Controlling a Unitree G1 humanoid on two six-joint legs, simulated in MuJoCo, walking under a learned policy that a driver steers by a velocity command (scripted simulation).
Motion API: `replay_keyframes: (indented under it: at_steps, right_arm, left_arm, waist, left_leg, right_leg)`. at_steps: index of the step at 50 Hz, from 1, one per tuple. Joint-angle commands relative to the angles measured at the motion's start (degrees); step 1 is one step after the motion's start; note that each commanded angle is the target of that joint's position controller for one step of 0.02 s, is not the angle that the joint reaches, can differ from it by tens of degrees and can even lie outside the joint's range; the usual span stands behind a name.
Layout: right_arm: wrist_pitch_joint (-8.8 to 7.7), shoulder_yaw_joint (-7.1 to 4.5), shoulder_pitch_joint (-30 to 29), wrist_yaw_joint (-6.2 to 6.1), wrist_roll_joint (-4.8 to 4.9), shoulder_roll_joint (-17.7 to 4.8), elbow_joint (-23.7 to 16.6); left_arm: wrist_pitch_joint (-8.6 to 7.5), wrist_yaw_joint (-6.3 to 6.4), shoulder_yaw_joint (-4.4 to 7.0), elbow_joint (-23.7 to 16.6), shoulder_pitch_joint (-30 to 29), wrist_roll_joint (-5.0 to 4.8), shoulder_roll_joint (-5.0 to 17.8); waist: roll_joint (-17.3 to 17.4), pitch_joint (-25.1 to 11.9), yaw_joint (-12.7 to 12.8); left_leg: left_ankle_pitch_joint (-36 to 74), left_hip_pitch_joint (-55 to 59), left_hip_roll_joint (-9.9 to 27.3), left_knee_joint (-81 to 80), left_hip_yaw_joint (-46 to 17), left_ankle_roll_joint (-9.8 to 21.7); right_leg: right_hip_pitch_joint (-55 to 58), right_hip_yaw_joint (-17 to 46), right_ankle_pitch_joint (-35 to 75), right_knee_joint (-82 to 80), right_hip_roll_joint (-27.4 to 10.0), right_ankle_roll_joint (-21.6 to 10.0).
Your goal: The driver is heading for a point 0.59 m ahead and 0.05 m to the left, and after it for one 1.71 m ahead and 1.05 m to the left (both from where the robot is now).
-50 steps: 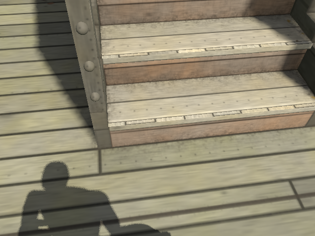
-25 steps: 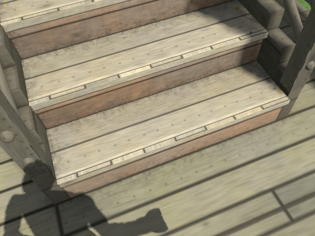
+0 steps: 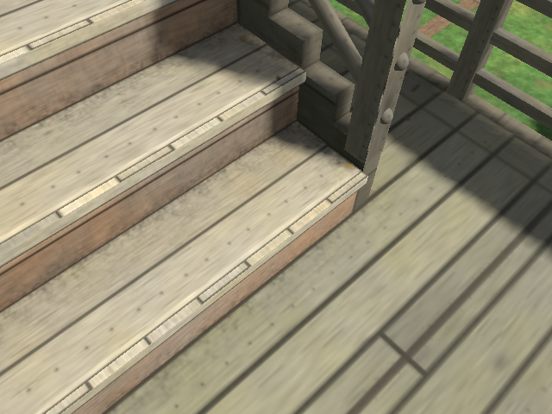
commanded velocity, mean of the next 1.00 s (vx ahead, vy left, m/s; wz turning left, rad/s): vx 0.21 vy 0.00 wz -0.17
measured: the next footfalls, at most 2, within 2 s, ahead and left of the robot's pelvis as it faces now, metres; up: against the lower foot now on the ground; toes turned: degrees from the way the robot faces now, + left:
right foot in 0.18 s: +0.05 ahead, -0.15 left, +0.00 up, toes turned -7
left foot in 0.62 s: +0.07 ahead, +0.07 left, +0.00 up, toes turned -5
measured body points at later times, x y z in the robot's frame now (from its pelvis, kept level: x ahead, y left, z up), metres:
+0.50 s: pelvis +0.02 -0.06 +0.00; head +0.03 -0.07 +0.45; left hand +0.20 +0.18 -0.10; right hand +0.09 -0.36 -0.13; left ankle +0.02 +0.09 -0.72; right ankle +0.01 -0.14 -0.74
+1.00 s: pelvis +0.17 -0.09 -0.02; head +0.21 -0.10 +0.43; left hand +0.42 +0.11 -0.11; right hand +0.08 -0.35 -0.15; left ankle +0.03 +0.07 -0.74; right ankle +0.29 -0.22 -0.73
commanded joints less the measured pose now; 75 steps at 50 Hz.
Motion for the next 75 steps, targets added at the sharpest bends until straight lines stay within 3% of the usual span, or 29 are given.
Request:
replay_keyframes:
  at_steps: [1, 5, 8, 9, 10, 12, 17, 25, 30, 31, 32, 33, 35, 42, 43, 48, 50, 51, 52, 53, 54, 55, 56, 57, 63, 71, 73, 74, 75]
  right_arm:
    - [-0.53, -3.25, -2.36, -0.01, -0.07, -11.25, -3.13]
    - [-0.18, -3.79, -2.74, 0.74, 0.76, -12.58, -2.07]
    - [0.21, -3.09, -0.93, 1.34, 1.94, -10.10, 0.21]
    - [0.10, -1.86, 0.98, 1.97, -0.01, -6.09, 0.32]
    - [0.15, -1.74, -2.50, 1.38, -0.85, -6.24, -2.55]
    - [0.69, -3.19, -3.72, 0.97, 0.98, -9.18, -1.65]
    - [0.82, -3.36, 0.59, 0.49, 0.75, -7.19, 2.38]
    - [-1.26, -2.34, -4.44, 2.02, 2.13, -7.58, 1.82]
    - [-3.77, -2.10, 4.59, 3.02, 1.68, -5.76, 7.56]
    - [-3.93, -2.39, 9.46, 2.82, 1.66, -6.84, 9.26]
    - [-4.06, -3.23, 14.19, 2.38, 1.43, -10.82, 10.40]
    - [-4.35, -4.32, 14.85, 2.62, 1.25, -14.43, 10.40]
    - [-5.43, -2.85, 10.78, 2.11, 1.19, -8.90, 8.61]
    - [-4.72, -2.13, 10.21, 1.86, 1.01, -8.45, 7.57]
    - [-4.80, -1.83, 12.39, 3.06, -0.87, -6.24, 10.09]
    - [-4.69, -2.70, 13.15, 3.59, -0.32, -8.51, 11.06]
    - [-4.12, -2.69, 12.99, 3.28, -0.25, -8.67, 11.55]
    - [-4.01, -2.28, 13.26, 3.21, -0.29, -7.23, 11.15]
    - [-4.49, -0.55, 16.24, 2.82, 1.87, -2.06, 8.85]
    - [-5.50, -0.35, 16.13, 2.71, 3.35, -2.05, 9.09]
    - [-6.06, -2.05, 11.92, 2.68, 4.55, -7.13, 8.10]
    - [-6.25, -2.36, 8.70, 2.54, 4.23, -7.62, 7.11]
    - [-4.45, -1.61, 9.80, 3.41, -0.13, -3.33, 9.05]
    - [-3.26, -1.40, 12.06, 3.78, -1.40, -1.25, 9.87]
    - [-0.56, -1.75, 5.65, 5.65, -0.79, -0.75, 7.75]
    - [-1.74, -0.27, -5.60, 7.02, -1.35, 0.90, 4.35]
    - [-1.45, -0.44, -3.86, 5.93, -1.67, 0.13, 4.78]
    - [-0.46, -1.37, 0.83, 7.48, -2.29, -2.84, 4.71]
    - [0.14, -1.16, 5.90, 7.69, -2.34, -0.96, 4.81]
  left_arm:
    - [-0.27, -0.30, 0.75, -5.58, -0.39, 0.15, 3.52]
    - [-0.22, -1.52, 1.00, -6.34, -0.72, 0.57, 3.90]
    - [-0.47, -1.28, 1.93, -4.04, 4.06, 1.02, 5.96]
    - [-0.52, -0.26, 2.92, -4.20, 5.39, 1.05, 10.38]
    - [-1.21, 0.05, 3.13, -5.79, 3.67, 2.76, 13.86]
    - [-3.79, -0.02, 1.65, -4.94, 0.15, 3.02, 9.27]
    - [-5.20, 0.56, -0.59, -3.41, -5.24, 2.24, 3.72]
    - [-5.10, 0.54, 0.80, 1.70, 1.39, 0.70, 8.30]
    - [-5.71, 0.12, 0.57, 1.76, -1.82, -0.14, 6.76]
    - [-6.08, -0.19, -0.21, 0.96, -3.65, 0.37, 4.07]
    - [-6.89, -0.65, -1.31, -1.05, -7.07, 0.99, -0.41]
    - [-7.82, -0.78, -0.90, -3.08, -8.70, 0.70, 1.49]
    - [-8.92, -1.55, 0.30, -1.38, -5.75, -0.81, 5.24]
    - [-9.32, -3.09, -1.23, -2.53, -10.91, 0.52, -0.11]
    - [-7.09, -4.45, -2.14, -2.13, -10.89, 5.61, -1.28]
    - [-5.56, -4.26, -1.35, -1.81, -9.28, 3.93, 2.15]
    - [-6.53, -3.06, -0.32, 1.40, 0.43, 4.38, 3.64]
    - [-7.39, -2.19, 0.57, 4.53, 10.41, 5.10, 5.94]
    - [-7.71, -0.55, 3.50, 4.18, 16.05, -0.60, 14.09]
    - [-8.29, -0.72, 2.60, 4.86, 16.32, -0.73, 12.77]
    - [-9.19, -0.78, 1.28, 4.70, 11.11, -0.10, 8.67]
    - [-9.80, -0.73, 0.61, 4.21, 6.64, 0.39, 6.27]
    - [-9.36, -1.05, -0.63, 5.08, 3.91, 4.29, 3.12]
    - [-9.45, -1.09, -0.80, 5.67, 3.33, 3.97, 1.93]
    - [-11.08, -0.87, -1.02, 7.78, 6.23, 2.98, 1.07]
    - [-11.10, -0.38, -1.10, 11.00, 11.77, 2.38, 3.22]
    - [-10.78, -0.33, -0.98, 11.20, 11.83, 2.94, 3.89]
    - [-9.20, 2.70, 1.33, 10.73, 11.26, 1.75, 8.00]
    - [-8.39, 4.07, 1.73, 10.55, 10.54, 1.43, 9.20]
  waist:
    - [10.75, -9.38, -0.17]
    - [9.19, -10.10, 0.10]
    - [5.05, -10.46, 2.48]
    - [-7.78, -11.10, 1.20]
    - [-15.80, -10.28, 2.54]
    - [-9.19, -9.81, 2.28]
    - [-5.70, -11.20, -0.73]
    - [-6.16, -4.09, 4.30]
    - [-2.56, -5.86, -1.47]
    - [-0.26, -7.68, -3.49]
    - [9.58, -8.62, -5.06]
    - [17.23, -5.38, -5.28]
    - [10.13, -1.54, -3.13]
    - [7.98, -1.13, -3.13]
    - [7.86, -0.31, -2.41]
    - [9.93, -0.42, -0.48]
    - [6.57, -5.46, 4.64]
    - [3.28, -11.61, 8.34]
    - [-9.79, -23.03, 9.52]
    - [-15.23, -27.65, 8.90]
    - [-9.82, -17.65, 8.11]
    - [-7.73, -11.31, 6.12]
    - [-0.36, -4.09, 1.78]
    - [-2.52, -2.21, -0.12]
    - [-3.38, -2.84, -0.37]
    - [-1.24, -2.24, 3.37]
    - [-2.66, -4.34, 2.68]
    - [3.37, -2.33, 0.15]
    - [1.10, -6.71, -1.96]
  left_leg:
    - [11.03, 6.87, 15.27, -8.29, -9.68, 11.30]
    - [10.26, 6.17, 15.92, -5.85, -7.65, 10.42]
    - [3.55, -0.37, 12.43, 3.04, -3.37, 3.84]
    - [-10.46, -9.70, 6.58, 16.11, 2.44, -1.85]
    - [-28.90, -18.37, -0.22, 27.29, 0.41, -5.65]
    - [-25.15, -18.55, 1.26, 38.99, -7.75, -5.38]
    - [-12.70, -13.33, 1.33, 35.67, -8.60, -6.61]
    - [-17.04, -11.80, 0.39, 15.09, -6.28, -2.62]
    - [-5.26, 7.96, -1.50, -1.39, -3.87, 2.25]
    - [-6.15, 16.24, 1.97, -2.27, -8.25, 3.67]
    - [-15.31, 22.91, 10.82, -6.36, -21.48, 7.52]
    - [-20.82, 23.04, 20.07, -12.52, -37.28, 14.33]
    - [-23.45, 23.31, 18.36, -13.88, -34.51, 13.73]
    - [3.81, 12.57, 9.09, -16.76, -12.91, 8.49]
    - [8.33, 7.72, 5.90, -17.41, -9.55, 7.03]
    - [15.37, 10.68, 10.86, -13.32, -9.60, 5.53]
    - [30.05, 11.42, 9.66, 1.15, -8.40, 4.52]
    - [24.58, 5.42, 6.30, 14.66, -6.80, 3.65]
    - [1.31, -14.55, 1.32, 34.46, -5.94, 0.93]
    - [-22.98, -22.14, -3.92, 48.05, -12.52, 0.37]
    - [-19.56, -27.61, -1.07, 53.31, -15.44, 1.08]
    - [-14.48, -27.73, 1.77, 52.69, -13.54, 1.89]
    - [-8.66, -19.85, 3.13, 45.54, -11.36, 2.89]
    - [-7.44, -15.12, 3.41, 42.52, -10.76, 2.64]
    - [2.15, -21.35, 3.82, 39.46, -9.05, 1.05]
    - [5.47, -15.26, 0.80, 17.32, -1.73, 1.51]
    - [-1.38, -11.87, -1.80, 18.33, 0.44, 3.84]
    - [-7.76, -15.01, -3.07, 17.07, 3.07, 3.31]
    - [-8.38, -9.98, -4.47, 13.45, 3.04, 4.57]
  right_leg:
    - [1.03, -1.03, 2.39, -4.42, -2.87, -0.30]
    - [5.91, -3.44, 4.19, -12.65, -2.48, -2.82]
    - [18.60, -3.25, 16.84, -28.96, -0.52, -7.56]
    - [25.80, 10.40, 32.23, -33.04, -10.65, -11.29]
    - [20.47, 25.01, 33.06, -35.34, -22.88, -23.08]
    - [16.86, 16.81, 31.71, -34.96, -18.15, -22.16]
    - [16.41, 8.31, 36.84, -33.60, -12.03, -17.25]
    - [17.92, 20.11, -7.05, -42.34, -15.11, -18.85]
    - [8.83, 14.13, -2.84, -37.79, -10.03, -15.83]
    - [2.67, 10.82, -0.89, -31.50, -7.26, -13.53]
    - [-8.12, 1.53, -0.46, -16.79, -0.26, -9.44]
    - [-18.16, -2.46, -7.92, -5.99, 2.85, -7.53]
    - [-25.44, 2.81, -3.64, 5.54, -2.42, -7.28]
    - [-14.65, -3.44, 18.95, -9.11, -3.80, -3.50]
    - [-8.18, -7.30, 19.92, -11.49, -1.99, -3.82]
    - [0.25, -6.07, 17.87, -19.07, -1.93, -7.82]
    - [12.59, -6.30, 14.95, -23.54, 0.56, -9.85]
    - [25.58, -3.78, 12.56, -24.47, -1.62, -11.10]
    - [47.19, 19.62, 2.60, -27.28, -18.54, -16.27]
    - [46.43, 41.37, -13.67, -39.12, -25.06, -20.14]
    - [38.52, 36.15, -16.85, -41.13, -23.65, -17.73]
    - [30.75, 26.85, -9.73, -41.86, -21.85, -15.68]
    - [16.61, 15.54, 0.74, -43.70, -18.58, -12.58]
    - [11.35, 9.24, 9.05, -44.35, -15.78, -10.81]
    - [13.94, -2.90, 16.10, -47.16, -14.60, -13.21]
    - [19.76, -12.96, 35.77, -39.67, -15.06, -13.52]
    - [22.67, -14.71, 52.92, -31.86, -15.24, -13.26]
    - [25.62, -11.09, 80.07, -24.75, -19.61, -13.32]
    - [26.66, -11.51, 86.75, -17.69, -19.99, -12.71]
